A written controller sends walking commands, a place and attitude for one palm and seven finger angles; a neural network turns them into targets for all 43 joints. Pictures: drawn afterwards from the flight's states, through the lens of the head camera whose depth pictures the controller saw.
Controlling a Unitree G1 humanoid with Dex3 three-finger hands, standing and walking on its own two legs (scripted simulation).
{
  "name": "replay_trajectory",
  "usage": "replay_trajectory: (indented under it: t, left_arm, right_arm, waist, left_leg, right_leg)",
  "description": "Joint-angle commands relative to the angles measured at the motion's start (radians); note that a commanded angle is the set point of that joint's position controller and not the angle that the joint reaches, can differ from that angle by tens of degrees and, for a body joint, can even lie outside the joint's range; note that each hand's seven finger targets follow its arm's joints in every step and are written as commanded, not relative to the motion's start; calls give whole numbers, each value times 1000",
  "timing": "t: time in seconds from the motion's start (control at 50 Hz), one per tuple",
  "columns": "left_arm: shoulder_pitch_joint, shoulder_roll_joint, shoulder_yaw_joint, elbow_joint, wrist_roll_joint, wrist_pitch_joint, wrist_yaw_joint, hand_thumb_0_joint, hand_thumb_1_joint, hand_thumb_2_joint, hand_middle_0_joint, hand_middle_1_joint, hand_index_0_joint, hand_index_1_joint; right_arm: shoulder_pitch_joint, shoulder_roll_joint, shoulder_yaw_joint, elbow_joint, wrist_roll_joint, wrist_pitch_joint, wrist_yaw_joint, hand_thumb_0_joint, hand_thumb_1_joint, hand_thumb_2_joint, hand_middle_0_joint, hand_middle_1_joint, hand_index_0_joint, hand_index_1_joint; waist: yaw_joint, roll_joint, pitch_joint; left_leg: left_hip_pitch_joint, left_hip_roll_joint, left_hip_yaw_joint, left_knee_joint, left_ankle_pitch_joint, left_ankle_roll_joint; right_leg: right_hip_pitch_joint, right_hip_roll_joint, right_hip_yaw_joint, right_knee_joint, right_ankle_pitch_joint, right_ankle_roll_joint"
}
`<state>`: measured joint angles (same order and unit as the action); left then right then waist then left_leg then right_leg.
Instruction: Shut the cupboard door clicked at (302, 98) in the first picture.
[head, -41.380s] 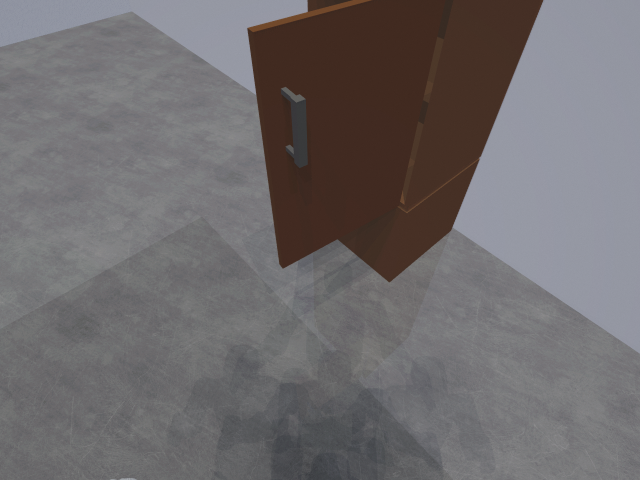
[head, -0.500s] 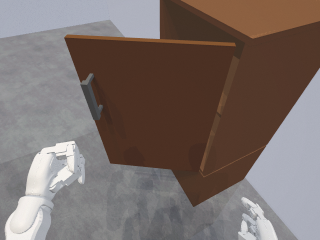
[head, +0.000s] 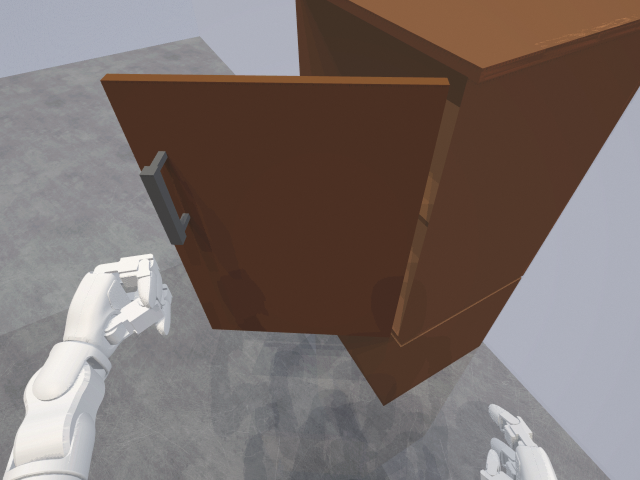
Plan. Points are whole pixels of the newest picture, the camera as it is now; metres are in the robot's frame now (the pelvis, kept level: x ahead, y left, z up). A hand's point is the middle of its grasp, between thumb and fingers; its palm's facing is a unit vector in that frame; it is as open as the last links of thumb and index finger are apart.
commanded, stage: bring the fist close to the handle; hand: left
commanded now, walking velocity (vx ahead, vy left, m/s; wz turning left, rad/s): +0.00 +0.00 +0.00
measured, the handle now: (169, 199) +0.46 +0.25 +0.10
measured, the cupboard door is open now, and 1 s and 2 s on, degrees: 57 57 43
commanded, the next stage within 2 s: push the door shut along its arc in 0.98 s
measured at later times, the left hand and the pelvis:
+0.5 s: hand (156, 252) +0.36 +0.23 +0.11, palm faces +0.01 -1.00 -0.02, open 3.1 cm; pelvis +0.00 +0.02 +0.00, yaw +0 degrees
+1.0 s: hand (157, 249) +0.37 +0.23 +0.10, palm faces +0.05 -1.00 -0.03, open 3.1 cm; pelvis +0.00 +0.01 +0.00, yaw -1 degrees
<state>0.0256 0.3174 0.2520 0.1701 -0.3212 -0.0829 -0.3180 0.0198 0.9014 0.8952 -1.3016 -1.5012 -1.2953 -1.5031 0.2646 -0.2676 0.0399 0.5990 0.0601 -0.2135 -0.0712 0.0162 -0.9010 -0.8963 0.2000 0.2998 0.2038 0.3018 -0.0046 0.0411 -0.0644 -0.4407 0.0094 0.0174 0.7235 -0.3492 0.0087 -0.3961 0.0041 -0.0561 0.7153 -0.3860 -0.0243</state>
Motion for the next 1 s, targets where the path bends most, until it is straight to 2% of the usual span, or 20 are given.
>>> replay_trajectory:
  t: [0.0,0.12,0.14,0.16,0.2,0.28,0.3,0.38,0.4,0.46,0.5,0.58,0.7,0.76,0.8,0.88,0.9,0.92,0.96,0.98]
  left_arm:
    - [-274,227,147,-203,-19,-94,39,0,900,900,-1300,-1500,-1300,-1500]
    - [-346,199,82,-146,18,-124,25,0,900,900,-1300,-1500,-1300,-1500]
    - [-382,176,53,-132,17,-118,15,0,900,900,-1300,-1500,-1300,-1500]
    - [-398,197,69,-109,14,-111,7,0,900,900,-1300,-1500,-1300,-1500]
    - [-434,232,93,-57,11,-97,1,0,900,900,-1300,-1500,-1300,-1500]
    - [-587,222,80,-27,13,-95,7,0,900,900,-1300,-1500,-1300,-1500]
    - [-582,260,114,-18,16,-100,18,0,900,900,-1300,-1500,-1300,-1500]
    - [-627,243,95,41,39,-122,33,0,900,900,-1300,-1500,-1300,-1500]
    - [-626,269,112,56,44,-125,38,0,900,900,-1300,-1500,-1300,-1500]
    - [-629,256,108,129,46,-113,28,0,900,900,-1300,-1500,-1300,-1500]
    - [-621,300,142,182,49,-102,22,0,900,900,-1300,-1500,-1300,-1500]
    - [-716,240,79,142,50,-115,14,0,900,900,-1300,-1500,-1300,-1500]
    - [-611,227,81,77,47,-150,36,0,900,900,-1300,-1500,-1300,-1500]
    - [-649,241,100,124,54,-135,57,0,900,900,-1300,-1500,-1300,-1500]
    - [-633,316,165,140,63,-130,71,0,900,900,-1300,-1500,-1300,-1500]
    - [-702,272,114,82,68,-151,64,0,900,900,-1300,-1500,-1300,-1500]
    - [-705,291,124,87,68,-158,61,0,900,900,-1300,-1500,-1300,-1500]
    - [-707,297,131,89,65,-165,56,0,900,900,-1300,-1500,-1300,-1500]
    - [-695,235,78,105,53,-168,33,0,900,900,-1300,-1500,-1300,-1500]
    - [-699,263,105,127,45,-166,26,0,900,900,-1300,-1500,-1300,-1500]
  right_arm:
    - [-91,-125,-46,-164,-2,-45,-11,0,-900,-900,200,300,200,300]
    - [-67,-130,-55,-146,2,-36,-8,0,-900,-900,200,300,200,300]
    - [-63,-130,-54,-143,3,-35,-8,0,-900,-900,200,300,200,300]
    - [-57,-135,-56,-138,5,-33,-12,0,-900,-900,200,300,200,300]
    - [-49,-146,-58,-127,4,-22,-20,0,-900,-900,200,300,200,300]
    - [-51,-143,-54,-124,5,-10,-24,0,-900,-900,200,300,200,300]
    - [-48,-146,-56,-121,1,-8,-25,0,-900,-900,200,300,200,300]
    - [-40,-141,-53,-118,-2,6,-16,0,-900,-900,200,300,200,300]
    - [-28,-146,-55,-112,-5,11,-13,0,-900,-900,200,300,200,300]
    - [-18,-148,-59,-113,-1,25,-8,0,-900,-900,200,300,200,300]
    - [-6,-158,-61,-113,-2,40,-9,0,-900,-900,200,300,200,300]
    - [-3,-149,-62,-127,1,50,-4,0,-900,-900,200,300,200,300]
    - [13,-152,-73,-136,-7,56,8,0,-900,-900,200,300,200,300]
    - [5,-150,-69,-122,-2,70,8,0,-900,-900,200,300,200,300]
    - [4,-157,-71,-121,-6,81,3,0,-900,-900,200,300,200,300]
    - [-18,-140,-62,-135,-4,83,1,0,-900,-900,200,300,200,300]
    - [-9,-145,-65,-130,-7,83,-2,0,-900,-900,200,300,200,300]
    - [-13,-144,-66,-127,-5,83,-4,0,-900,-900,200,300,200,300]
    - [-11,-141,-65,-126,-2,77,-3,0,-900,-900,200,300,200,300]
    - [-8,-146,-67,-120,-2,77,-5,0,-900,-900,200,300,200,300]
  waist:
    - [28,-50,-159]
    - [4,39,-195]
    - [-9,30,-196]
    - [-7,34,-190]
    - [-16,-29,-182]
    - [-22,13,-210]
    - [-12,4,-223]
    - [-14,45,-246]
    - [-11,23,-261]
    - [-14,8,-253]
    - [-12,-30,-242]
    - [-21,46,-270]
    - [-4,10,-332]
    - [-20,-16,-235]
    - [-7,-30,-228]
    - [-16,62,-268]
    - [-25,22,-276]
    - [-23,53,-281]
    - [-31,48,-275]
    - [-30,42,-267]
  left_leg:
    - [84,-19,-33,-90,213,20]
    - [131,-16,-29,-84,230,21]
    - [135,-18,-32,-83,220,21]
    - [134,-15,-36,-86,214,19]
    - [115,-12,-38,-82,199,23]
    - [143,-13,-54,-93,205,17]
    - [141,-11,-53,-88,218,18]
    - [163,-8,-57,-89,253,11]
    - [159,-6,-59,-83,263,13]
    - [148,-6,-54,-82,276,11]
    - [125,-4,-51,-78,285,16]
    - [168,-3,-59,-76,322,9]
    - [212,6,-65,-67,408,9]
    - [148,0,-57,-87,299,11]
    - [120,-3,-46,-91,270,17]
    - [156,-8,-39,-92,273,15]
    - [154,-5,-40,-82,272,20]
    - [162,-5,-39,-83,274,18]
    - [177,-6,-42,-77,280,17]
    - [166,-6,-44,-78,263,15]
  right_leg:
    - [66,-5,44,-108,283,16]
    - [34,1,37,-95,295,7]
    - [26,2,37,-99,290,9]
    - [19,4,32,-100,281,6]
    - [20,4,37,-110,264,10]
    - [-1,7,23,-100,256,2]
    - [14,5,28,-99,264,2]
    - [-4,8,19,-82,284,-4]
    - [9,8,20,-79,290,-4]
    - [5,9,18,-80,315,-3]
    - [17,8,21,-82,330,-2]
    - [-10,12,16,-74,335,-5]
    - [19,17,11,-64,372,-2]
    - [-10,18,10,-79,325,0]
    - [20,14,21,-88,317,0]
    - [22,15,27,-85,320,-4]
    - [29,17,29,-86,321,-1]
    - [23,18,31,-87,322,-3]
    - [8,21,27,-88,330,-2]
    - [6,21,27,-91,320,-3]
